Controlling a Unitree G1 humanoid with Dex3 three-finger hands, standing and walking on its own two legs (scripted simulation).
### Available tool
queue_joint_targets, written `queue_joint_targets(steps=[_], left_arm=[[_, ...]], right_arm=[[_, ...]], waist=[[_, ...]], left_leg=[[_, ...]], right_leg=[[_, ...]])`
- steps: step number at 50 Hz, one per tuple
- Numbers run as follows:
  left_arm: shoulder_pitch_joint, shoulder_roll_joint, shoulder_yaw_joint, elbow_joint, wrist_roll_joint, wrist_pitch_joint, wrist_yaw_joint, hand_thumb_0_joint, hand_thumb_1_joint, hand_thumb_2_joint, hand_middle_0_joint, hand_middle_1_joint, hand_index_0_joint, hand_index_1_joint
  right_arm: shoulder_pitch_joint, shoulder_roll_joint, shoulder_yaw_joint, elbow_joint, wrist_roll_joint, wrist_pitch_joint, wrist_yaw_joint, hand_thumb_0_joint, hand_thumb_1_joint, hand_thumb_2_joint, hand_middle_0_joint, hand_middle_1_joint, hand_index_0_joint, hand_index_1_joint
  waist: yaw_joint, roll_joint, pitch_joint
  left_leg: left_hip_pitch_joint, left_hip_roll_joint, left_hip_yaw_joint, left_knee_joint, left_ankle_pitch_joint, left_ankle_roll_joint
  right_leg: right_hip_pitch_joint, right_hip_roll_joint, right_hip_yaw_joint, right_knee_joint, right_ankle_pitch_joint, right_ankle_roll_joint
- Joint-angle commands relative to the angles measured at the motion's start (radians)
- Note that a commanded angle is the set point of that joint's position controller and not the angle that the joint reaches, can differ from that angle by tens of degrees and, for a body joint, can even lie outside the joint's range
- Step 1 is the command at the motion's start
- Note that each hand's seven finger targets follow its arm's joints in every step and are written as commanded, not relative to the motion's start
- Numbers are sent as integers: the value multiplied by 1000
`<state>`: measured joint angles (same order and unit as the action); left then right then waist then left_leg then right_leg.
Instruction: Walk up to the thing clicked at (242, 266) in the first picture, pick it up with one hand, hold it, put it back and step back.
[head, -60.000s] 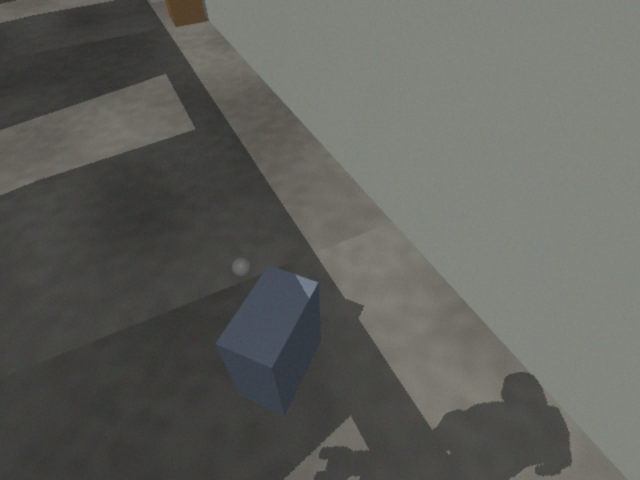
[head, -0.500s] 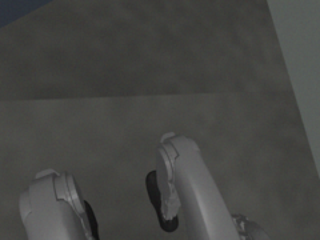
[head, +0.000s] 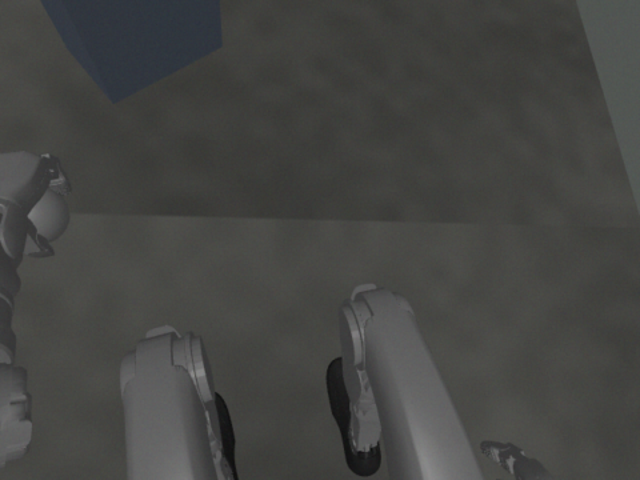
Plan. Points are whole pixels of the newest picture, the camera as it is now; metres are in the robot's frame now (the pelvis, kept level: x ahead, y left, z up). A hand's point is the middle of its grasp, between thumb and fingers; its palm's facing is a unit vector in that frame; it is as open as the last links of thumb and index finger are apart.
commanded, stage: lift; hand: left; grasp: from above
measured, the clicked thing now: (33, 214) +0.49 +0.31 -0.13
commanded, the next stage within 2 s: hold in 1.28 s
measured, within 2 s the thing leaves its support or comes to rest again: neither
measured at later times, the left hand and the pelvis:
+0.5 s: hand out of the picture +0.39 +0.28 +0.08, palm faces -0.42 -0.11 -0.90, open 9.5 cm; pelvis +0.01 +0.00 +0.16, yaw +4 degrees
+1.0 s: hand out of the picture +0.37 +0.25 +0.23, palm faces -0.42 -0.10 -0.90, open 9.5 cm; pelvis +0.05 +0.00 +0.31, yaw +5 degrees
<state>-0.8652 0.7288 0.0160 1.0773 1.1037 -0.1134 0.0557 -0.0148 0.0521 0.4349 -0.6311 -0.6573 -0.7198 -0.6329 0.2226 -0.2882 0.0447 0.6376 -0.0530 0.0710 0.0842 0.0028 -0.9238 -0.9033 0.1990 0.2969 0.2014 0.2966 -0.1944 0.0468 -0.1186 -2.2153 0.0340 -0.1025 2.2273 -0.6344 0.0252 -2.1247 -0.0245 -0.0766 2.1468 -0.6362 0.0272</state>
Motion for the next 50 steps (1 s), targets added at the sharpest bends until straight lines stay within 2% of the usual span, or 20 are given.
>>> queue_joint_targets(steps=[1,4,7,8,10,11,14,16,18,23,25,26,28,31,32,40,44,45,48,50], left_arm=[[-324,251,54,-270,-49,-1,22,0,629,736,-907,-859,-960,-803],[-276,221,39,-292,-73,3,1,0,630,713,-903,-849,-958,-791],[-253,205,31,-372,-81,5,-19,0,614,709,-886,-855,-941,-797],[-213,205,34,-360,-85,9,-21,0,614,684,-876,-854,-935,-790],[-177,184,30,-424,-102,14,-23,0,590,684,-862,-849,-920,-788],[-153,199,40,-418,-105,22,-22,0,586,683,-861,-844,-918,-783],[-111,186,48,-474,-124,33,-18,0,592,699,-888,-816,-936,-765],[-81,144,20,-478,-124,43,-17,0,615,683,-887,-834,-944,-774],[-33,172,43,-497,-119,54,-8,0,582,689,-863,-828,-917,-772],[57,83,0,-540,-142,79,-3,0,599,721,-898,-810,-941,-764],[85,90,6,-555,-145,87,7,0,615,726,-906,-823,-951,-775],[89,59,-15,-572,-144,86,9,0,596,740,-906,-807,-945,-768],[123,30,-33,-527,-139,90,18,0,615,710,-912,-806,-956,-760],[145,30,-26,-493,-141,89,36,0,586,702,-897,-774,-936,-734],[133,-11,-58,-504,-135,85,40,0,608,696,-916,-768,-955,-729],[160,-61,-95,-412,-122,88,96,0,627,675,-905,-808,-957,-754],[139,-89,-115,-389,-114,97,122,0,656,699,-931,-820,-982,-768],[147,-64,-99,-378,-110,101,131,0,670,711,-948,-815,-995,-766],[125,-87,-107,-367,-114,116,145,0,658,740,-938,-828,-984,-781],[163,-115,-125,-339,-112,128,146,0,651,698,-936,-795,-982,-748]], right_arm=[[166,-219,-95,-39,16,-13,-25,0,-912,-904,200,300,200,300],[158,-216,-105,-40,26,-17,-39,0,-910,-903,200,300,200,300],[141,-206,-109,-47,33,-19,-48,0,-909,-903,200,300,200,300],[134,-205,-114,-47,35,-19,-53,0,-909,-903,200,300,200,300],[122,-194,-115,-58,40,-20,-61,0,-908,-903,200,300,200,300],[115,-189,-113,-60,43,-20,-65,0,-907,-902,200,300,200,300],[89,-176,-116,-59,52,-22,-78,0,-906,-902,200,300,200,300],[73,-166,-117,-57,55,-26,-86,0,-903,-900,200,300,200,300],[59,-163,-117,-54,62,-28,-96,0,-902,-899,200,300,200,300],[33,-139,-116,-51,73,-40,-113,0,-901,-899,200,300,200,300],[20,-131,-113,-47,78,-47,-122,0,-900,-899,200,300,200,300],[32,-128,-112,-46,81,-53,-127,0,-901,-900,200,300,200,300],[25,-116,-108,-33,84,-63,-136,0,-900,-899,200,300,200,300],[12,-117,-110,-15,87,-83,-147,0,-900,-899,200,300,200,300],[14,-114,-112,-15,87,-89,-149,0,-899,-899,200,300,200,300],[22,-100,-120,3,92,-122,-155,0,-902,-901,200,300,200,300],[38,-95,-120,12,90,-124,-155,0,-901,-901,200,300,200,300],[40,-98,-120,15,89,-123,-155,0,-900,-900,200,300,200,300],[52,-94,-122,26,87,-120,-155,0,-899,-900,200,300,200,300],[48,-97,-126,25,90,-118,-154,0,-898,-899,200,300,200,300]], waist=[[9,238,-716],[18,208,-685],[35,235,-729],[48,211,-722],[52,211,-709],[55,179,-701],[62,171,-666],[62,157,-653],[80,145,-640],[82,120,-597],[95,109,-574],[82,118,-551],[80,67,-480],[95,68,-399],[86,74,-398],[98,36,-330],[96,25,-327],[106,27,-317],[110,37,-312],[116,26,-305]], left_leg=[[601,-28,33,-352,71,12],[641,-25,18,-404,54,12],[734,-18,8,-459,86,6],[754,-17,6,-475,87,6],[784,-17,13,-515,89,6],[787,-19,17,-526,87,9],[839,-21,23,-592,87,8],[895,-15,17,-641,83,4],[934,-16,18,-694,66,4],[1056,-15,30,-816,83,0],[1103,-15,33,-870,78,-2],[1121,-16,39,-893,75,-3],[1143,-17,43,-939,68,-3],[1201,-12,20,-1033,32,-7],[1236,-10,23,-1055,38,-9],[1376,-35,71,-1195,119,-13],[1468,-36,81,-1252,207,-17],[1481,-37,86,-1269,220,-18],[1543,-32,84,-1322,264,-21],[1592,-30,84,-1352,308,-24]], right_leg=[[382,46,-31,-279,134,-62],[404,45,-27,-319,125,-62],[461,46,-24,-343,159,-59],[474,46,-23,-361,156,-59],[528,44,-17,-406,161,-56],[561,47,-13,-434,158,-54],[628,43,-1,-504,151,-50],[661,47,2,-545,149,-50],[723,46,10,-601,134,-47],[856,48,24,-731,143,-46],[918,50,29,-784,138,-45],[940,50,35,-818,135,-45],[986,53,42,-877,126,-45],[1029,52,47,-937,105,-42],[1046,54,48,-962,112,-44],[1238,56,86,-1172,125,-45],[1317,60,82,-1230,207,-43],[1342,59,84,-1250,215,-41],[1392,59,82,-1285,269,-41],[1423,61,78,-1304,308,-44]])
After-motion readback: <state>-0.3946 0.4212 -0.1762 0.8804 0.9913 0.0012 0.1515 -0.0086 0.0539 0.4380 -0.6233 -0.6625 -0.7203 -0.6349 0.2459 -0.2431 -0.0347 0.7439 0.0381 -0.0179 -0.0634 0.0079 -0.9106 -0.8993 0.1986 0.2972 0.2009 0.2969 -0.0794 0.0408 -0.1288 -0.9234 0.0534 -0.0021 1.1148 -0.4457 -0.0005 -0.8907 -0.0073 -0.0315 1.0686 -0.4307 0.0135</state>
